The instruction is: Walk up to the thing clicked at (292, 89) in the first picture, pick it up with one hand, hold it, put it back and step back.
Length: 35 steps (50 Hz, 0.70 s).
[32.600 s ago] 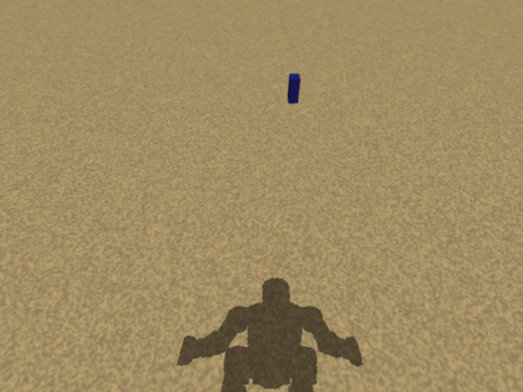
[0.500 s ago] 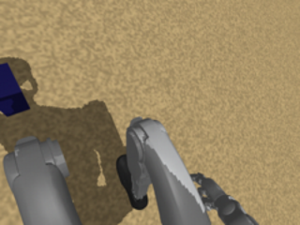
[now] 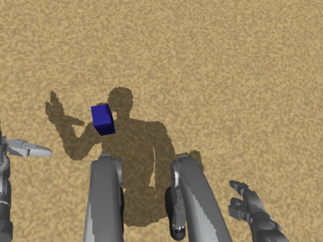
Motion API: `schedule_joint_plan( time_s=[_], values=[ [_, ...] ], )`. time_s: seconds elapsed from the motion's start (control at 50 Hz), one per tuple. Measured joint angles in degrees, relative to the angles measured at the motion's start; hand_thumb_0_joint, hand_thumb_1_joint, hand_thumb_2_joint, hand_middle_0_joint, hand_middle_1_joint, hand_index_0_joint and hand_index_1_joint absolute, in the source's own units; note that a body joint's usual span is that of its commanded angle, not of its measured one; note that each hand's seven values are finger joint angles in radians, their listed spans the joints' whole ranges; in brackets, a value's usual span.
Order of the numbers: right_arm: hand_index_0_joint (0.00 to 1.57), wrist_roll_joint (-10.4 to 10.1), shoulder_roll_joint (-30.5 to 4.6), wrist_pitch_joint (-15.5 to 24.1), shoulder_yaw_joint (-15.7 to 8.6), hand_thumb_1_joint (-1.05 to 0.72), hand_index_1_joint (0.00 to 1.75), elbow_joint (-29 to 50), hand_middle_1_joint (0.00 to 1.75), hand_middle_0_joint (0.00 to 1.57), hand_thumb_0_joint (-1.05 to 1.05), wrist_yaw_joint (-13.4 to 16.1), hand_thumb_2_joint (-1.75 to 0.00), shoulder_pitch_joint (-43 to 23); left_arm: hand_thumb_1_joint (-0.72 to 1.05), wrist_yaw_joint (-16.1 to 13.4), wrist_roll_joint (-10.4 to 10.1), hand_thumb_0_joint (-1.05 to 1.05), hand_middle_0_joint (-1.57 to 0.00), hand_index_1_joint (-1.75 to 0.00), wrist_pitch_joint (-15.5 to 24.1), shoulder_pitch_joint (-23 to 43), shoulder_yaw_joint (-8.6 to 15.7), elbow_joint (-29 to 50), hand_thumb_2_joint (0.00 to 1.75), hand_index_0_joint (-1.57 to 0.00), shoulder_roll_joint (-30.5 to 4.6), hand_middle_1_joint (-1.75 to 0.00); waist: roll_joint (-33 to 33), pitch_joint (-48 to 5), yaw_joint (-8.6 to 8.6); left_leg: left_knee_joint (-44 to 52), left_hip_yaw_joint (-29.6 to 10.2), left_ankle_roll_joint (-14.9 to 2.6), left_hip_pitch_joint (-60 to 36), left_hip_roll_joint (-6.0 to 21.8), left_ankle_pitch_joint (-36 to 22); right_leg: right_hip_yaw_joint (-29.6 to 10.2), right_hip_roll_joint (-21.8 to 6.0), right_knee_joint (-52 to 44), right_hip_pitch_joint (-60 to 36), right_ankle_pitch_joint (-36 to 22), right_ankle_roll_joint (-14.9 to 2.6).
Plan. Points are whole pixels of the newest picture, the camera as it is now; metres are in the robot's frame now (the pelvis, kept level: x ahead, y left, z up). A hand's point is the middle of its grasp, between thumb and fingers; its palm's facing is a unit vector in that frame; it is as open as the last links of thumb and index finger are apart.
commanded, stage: home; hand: left
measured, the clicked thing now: (104, 121) +0.47 +0.20 -0.39
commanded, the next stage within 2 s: none
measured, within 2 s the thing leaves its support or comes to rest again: neither
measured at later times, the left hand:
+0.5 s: hand out of the picture +0.26 +0.25 +0.10, palm faces +0.23 -0.90 -0.36, open 17.4 cm
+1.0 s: hand out of the picture +0.21 +0.21 +0.18, palm faces +0.24 -0.93 -0.28, open 17.1 cm
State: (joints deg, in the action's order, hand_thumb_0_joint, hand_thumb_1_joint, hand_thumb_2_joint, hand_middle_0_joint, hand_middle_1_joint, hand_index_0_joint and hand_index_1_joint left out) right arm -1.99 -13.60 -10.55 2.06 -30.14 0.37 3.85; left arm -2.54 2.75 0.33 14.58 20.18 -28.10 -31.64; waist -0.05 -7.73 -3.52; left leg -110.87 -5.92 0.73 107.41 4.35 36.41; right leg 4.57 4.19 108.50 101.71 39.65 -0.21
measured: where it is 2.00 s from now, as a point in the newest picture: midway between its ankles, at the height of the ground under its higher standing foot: (146, 222)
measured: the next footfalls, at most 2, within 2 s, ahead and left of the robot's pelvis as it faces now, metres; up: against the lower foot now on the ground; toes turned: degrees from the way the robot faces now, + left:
none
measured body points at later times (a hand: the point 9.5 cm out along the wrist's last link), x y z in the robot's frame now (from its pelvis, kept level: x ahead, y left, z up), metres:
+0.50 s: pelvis +0.06 +0.01 +0.20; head +0.13 +0.03 +0.64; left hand +0.24 +0.30 +0.13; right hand +0.22 -0.23 +0.11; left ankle +0.08 +0.13 -0.45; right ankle +0.07 -0.12 -0.45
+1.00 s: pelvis +0.08 +0.00 +0.24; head +0.10 +0.01 +0.69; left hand +0.20 +0.26 +0.20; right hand +0.29 -0.21 +0.18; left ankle +0.08 +0.13 -0.45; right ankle +0.07 -0.12 -0.45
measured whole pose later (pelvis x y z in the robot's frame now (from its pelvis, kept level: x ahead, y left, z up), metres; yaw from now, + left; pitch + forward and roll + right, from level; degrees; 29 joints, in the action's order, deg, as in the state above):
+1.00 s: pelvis +0.08 +0.00 +0.24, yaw +8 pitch +9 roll -2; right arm -1.1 -12.4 4.8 1.8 -25.5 10.3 14.8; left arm -8.3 -0.9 -15.1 -27.6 -0.6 1.1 -11.8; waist 1.6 -6.5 -0.8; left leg -56.0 -2.4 0.8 38.8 1.7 26.1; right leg 2.3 1.0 53.5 33.2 29.0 -0.3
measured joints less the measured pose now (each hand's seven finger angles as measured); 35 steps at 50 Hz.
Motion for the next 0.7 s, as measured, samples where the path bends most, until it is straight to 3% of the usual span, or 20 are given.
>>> schedule_joint_plan(
  time_s=[0.18, 0.32, 0.52, 0.7],
  values=[
    [0.2, -0.25, -0.55, 5.0, -1.38, -0.9, 0.3, 0.49, 0.3, 0.21, 0.01, 3.08, -0.9, 1.4, -0.51, -2.79, -1.4, -0.01, -0.06, -0.06, -3.58, -6.81, -5.05, -1.34, 0.07, -0.06, 6.49, -0.05, 0.83, -2.1, 0.7, 16.02, 1.19, 0.39, -18.06, -0.74, -2.03, -0.74, -0.98, -15.75, -17.94, -1.87, -0.43],
    [0.2, -0.74, -0.15, 7.17, -1.25, -0.9, 0.3, 0.23, 0.3, 0.21, 0.01, 4.78, -0.9, 5.7, -0.53, -4.8, -2.4, -0.01, -0.06, -0.05, -6.59, -13.79, -9.36, 2.03, 0.06, -0.06, 11.52, -0.05, 0.58, -1.75, 0.4, 28.15, 2.07, 0.27, -32.73, -1.32, -4.25, -1.34, -1.67, -28.0, -32.61, -4.21, -0.37],
    [0.2, -0.74, 1.36, 9.72, -0.54, -0.9, 0.3, 0.61, 0.3, 0.21, 0.01, 7.57, -0.9, 11.43, -0.54, -7.43, -3.46, -0.01, -0.06, -0.05, -11.41, -26.55, -15.48, 11.67, 0.05, -0.06, 16.08, -0.05, 1.52, -1.16, 0.22, 43.89, 3.14, -0.19, -52.68, -2.03, -7.76, -2.11, -2.47, -44.38, -52.68, -8.23, 0.08],
    [0.2, -0.58, 1.75, 11.89, -0.38, -0.9, 0.3, 3.12, 0.3, 0.21, 0.01, 9.48, -0.9, 13.11, -0.53, -7.45, -4.1, -0.01, -0.06, -0.05, -14.77, -39.02, -20.83, 25.38, 0.06, -0.06, 18.95, -0.05, 2.96, -1.46, 1.16, 52.48, 4.29, -0.62, -64.51, -2.44, -9.52, -3.1, -3.0, -53.16, -64.28, -10.4, 0.54]
  ],
)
